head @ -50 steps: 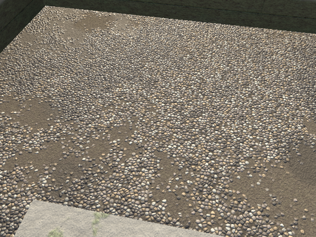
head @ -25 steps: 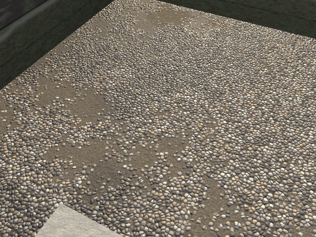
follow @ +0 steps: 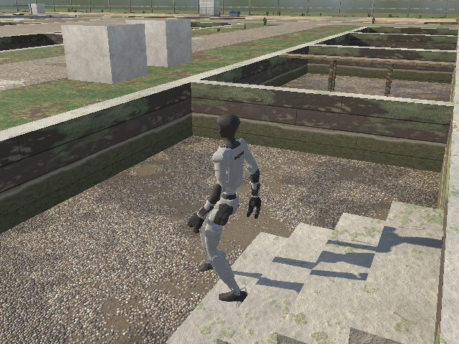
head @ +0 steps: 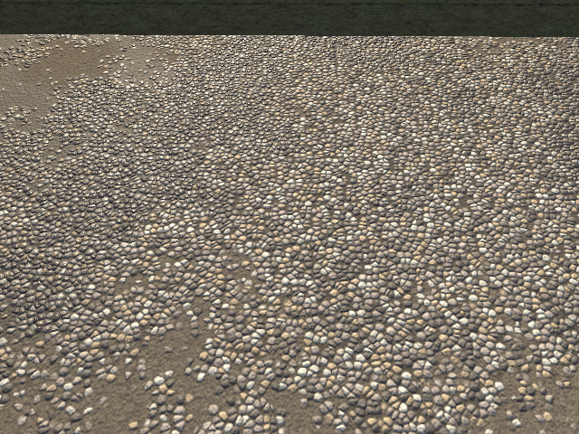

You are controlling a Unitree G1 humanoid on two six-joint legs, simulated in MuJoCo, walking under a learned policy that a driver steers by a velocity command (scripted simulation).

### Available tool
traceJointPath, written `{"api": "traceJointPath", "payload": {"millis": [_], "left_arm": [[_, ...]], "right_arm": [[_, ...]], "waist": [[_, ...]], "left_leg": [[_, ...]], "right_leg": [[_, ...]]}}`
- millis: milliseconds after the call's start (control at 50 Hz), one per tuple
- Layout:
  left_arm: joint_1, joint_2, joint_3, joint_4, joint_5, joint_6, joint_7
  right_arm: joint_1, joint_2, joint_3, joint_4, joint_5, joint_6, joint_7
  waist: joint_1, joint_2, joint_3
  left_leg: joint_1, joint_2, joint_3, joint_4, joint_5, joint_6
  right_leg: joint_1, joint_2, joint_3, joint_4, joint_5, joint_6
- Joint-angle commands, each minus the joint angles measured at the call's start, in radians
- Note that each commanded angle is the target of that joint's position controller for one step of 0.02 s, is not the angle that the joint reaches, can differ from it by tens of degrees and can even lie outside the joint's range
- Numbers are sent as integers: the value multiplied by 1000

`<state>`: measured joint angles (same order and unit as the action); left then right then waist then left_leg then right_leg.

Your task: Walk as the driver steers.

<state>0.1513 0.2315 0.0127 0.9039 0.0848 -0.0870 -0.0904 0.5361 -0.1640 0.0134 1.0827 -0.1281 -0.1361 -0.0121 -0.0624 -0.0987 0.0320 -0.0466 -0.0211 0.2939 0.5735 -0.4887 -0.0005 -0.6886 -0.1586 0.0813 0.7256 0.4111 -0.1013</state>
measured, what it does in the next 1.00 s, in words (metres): goes down, turning right: right foot 0.18 m lower, then left foot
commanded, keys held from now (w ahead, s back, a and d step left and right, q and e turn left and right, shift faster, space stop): w+e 0.44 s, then w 0.50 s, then w+q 0.06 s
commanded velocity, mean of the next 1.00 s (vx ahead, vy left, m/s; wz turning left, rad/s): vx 0.50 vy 0.00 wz -0.37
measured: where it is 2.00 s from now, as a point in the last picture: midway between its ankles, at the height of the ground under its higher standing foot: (346, 239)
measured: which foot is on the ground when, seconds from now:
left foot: down 0.00-0.22, up 0.24-0.56, down 0.58-1.00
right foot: up 0.00-0.20, down 0.22-0.60, up 0.62-1.00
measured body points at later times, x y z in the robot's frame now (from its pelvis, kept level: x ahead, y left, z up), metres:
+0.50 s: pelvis +0.33 -0.06 -0.15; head +0.35 -0.07 +0.30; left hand +0.45 +0.18 -0.29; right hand +0.47 -0.36 -0.23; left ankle +0.53 +0.05 -0.83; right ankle +0.27 -0.17 -0.88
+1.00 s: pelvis +0.60 -0.11 -0.14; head +0.63 -0.12 +0.31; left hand +0.88 +0.01 -0.25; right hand +0.45 -0.33 -0.28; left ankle +0.55 +0.03 -0.88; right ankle +0.69 -0.31 -0.85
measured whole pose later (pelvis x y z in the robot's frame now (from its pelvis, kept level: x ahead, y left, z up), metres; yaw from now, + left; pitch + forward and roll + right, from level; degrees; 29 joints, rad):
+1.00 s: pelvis +0.60 -0.11 -0.14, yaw -21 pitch +5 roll +0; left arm 0.00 0.21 0.07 0.86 -0.02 -0.07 0.00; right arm 0.42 -0.19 -0.08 1.02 0.03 -0.09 -0.02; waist -0.10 -0.03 -0.02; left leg -0.08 -0.01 0.02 0.29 -0.28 0.02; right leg -0.62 -0.05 0.02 0.56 -0.02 -0.04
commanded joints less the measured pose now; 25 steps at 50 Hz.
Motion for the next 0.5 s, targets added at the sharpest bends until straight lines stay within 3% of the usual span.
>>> {"api": "traceJointPath", "payload": {"millis": [20,40,60,80,120,140,160,180,200,220,240,260,280,300,320,340,360,380,400,420,440,460,500], "left_arm": [[-37,10,-12,-72,5,16,-7],[-83,32,-10,-92,21,24,-2],[-134,27,-14,-111,20,23,1],[-170,28,-17,-117,26,23,3],[-246,7,-29,-116,38,26,-2],[-274,-5,-34,-107,40,27,1],[-352,44,1,-131,-210,34,-6],[-185,73,13,-87,-205,34,-5],[47,112,46,-12,-171,43,8],[253,196,90,47,-138,61,30],[382,312,99,92,-93,58,45],[467,288,102,96,-103,59,51],[475,276,99,87,-101,78,66],[401,257,96,97,-112,84,89],[214,196,80,18,-97,82,95],[125,229,82,-10,-78,68,97],[39,142,55,-26,-81,41,84],[-89,127,47,-67,-96,30,91],[-139,164,60,-87,-94,30,106],[-144,170,66,-105,-97,29,122],[-97,168,72,-96,-92,27,131],[-40,168,73,-73,-101,25,137],[32,141,78,-39,-126,19,142]], "right_arm": [[48,-38,20,-15,-2,-13,12],[63,-46,19,-19,3,-10,8],[73,-46,22,-12,16,-4,0],[93,-71,14,-2,24,6,-10],[186,-92,-2,44,45,34,-32],[224,-89,-5,62,46,50,-40],[17,-187,-58,13,194,85,-53],[30,-191,-57,-11,182,92,-47],[21,-168,-60,-11,167,90,-39],[-10,-156,-66,-28,170,72,-28],[14,-76,-51,-79,164,36,-16],[6,-110,-47,-130,201,-9,8],[-130,-118,-49,-225,210,-30,9],[-246,-79,-46,-285,209,-23,-9],[-272,-68,-42,-282,187,-4,-33],[-220,-44,-42,-285,179,12,-43],[-210,-66,-54,-268,172,30,-45],[-253,-81,-64,-283,159,50,-49],[-240,-83,-73,-288,131,50,-57],[-284,-114,-82,-288,118,41,-53],[-329,-126,-92,-292,117,34,-44],[-366,-108,-88,-295,132,35,-34],[-431,-114,-86,-315,159,49,-19]], "waist": [[15,94,155],[-2,103,177],[-14,106,188],[-34,101,215],[-104,88,250],[-129,74,260],[-95,58,339],[-26,29,158],[76,56,-13],[190,-43,-147],[213,-258,-332],[267,-241,-590],[273,-133,-591],[209,-1,-478],[144,173,-336],[61,168,-286],[13,194,-172],[-32,145,-4],[-55,106,-4],[-41,77,-33],[-19,40,-73],[-2,-2,-101],[25,-25,-77]], "left_leg": [[-210,298,-126,-117,272,172],[-168,295,-135,-75,218,152],[-143,307,-159,-62,224,147],[-70,332,-179,-36,214,135],[79,341,-190,-2,204,121],[121,347,-198,15,223,119],[-78,301,-156,245,391,81],[-103,291,-112,446,536,75],[-253,272,-90,696,565,53],[-467,174,-52,1053,326,-36],[-857,92,-164,1583,-436,-86],[-981,118,-350,1632,-417,-88],[-1097,122,-364,1525,-371,-80],[-1156,152,-352,1412,-269,-76],[-1099,161,-335,1330,-132,-62],[-1033,168,-367,1341,-122,-73],[-994,207,-422,1134,10,-48],[-813,216,-408,831,89,-65],[-601,188,-378,579,192,-68],[-420,151,-342,382,362,-75],[-300,89,-306,293,566,-97],[-271,63,-298,222,649,-108],[-308,82,-344,114,596,-92]], "right_leg": [[114,-19,-19,-65,95,-7],[90,-13,-35,-132,56,-10],[95,-11,-43,-156,43,-10],[41,-16,-42,-211,3,1],[-31,-21,-69,-349,-74,28],[-32,-23,-78,-413,-83,37],[33,51,-94,-348,-119,32],[262,113,-160,-324,-35,19],[624,151,-188,-279,30,-13],[979,97,-142,-271,294,-66],[1397,-91,56,16,717,-210],[1565,-187,261,36,528,-362],[1506,-218,383,-126,118,-378],[1311,-222,471,-247,-219,-324],[1027,-225,492,-337,-385,-294],[798,-309,629,-343,-395,-353],[568,-303,557,-356,-393,-300],[233,-181,365,-431,-386,-221],[76,-44,213,-438,-405,-174],[-9,42,120,-416,-391,-142],[-25,89,73,-393,-428,-136],[40,60,85,-410,-460,-147],[182,5,157,-409,-564,-142]]}}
